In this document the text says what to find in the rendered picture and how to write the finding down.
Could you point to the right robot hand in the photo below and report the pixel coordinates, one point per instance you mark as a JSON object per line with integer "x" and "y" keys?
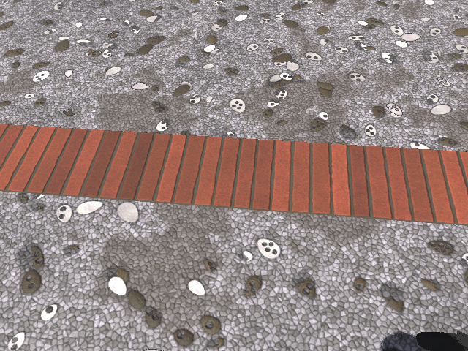
{"x": 436, "y": 341}

